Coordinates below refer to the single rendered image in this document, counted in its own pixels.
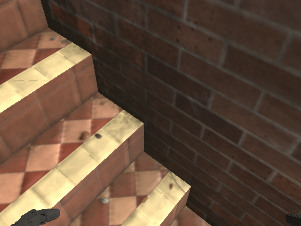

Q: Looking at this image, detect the robot left hand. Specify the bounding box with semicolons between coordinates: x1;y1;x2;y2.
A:
10;208;60;226

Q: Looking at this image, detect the robot right hand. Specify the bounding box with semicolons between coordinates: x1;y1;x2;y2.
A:
285;214;301;226

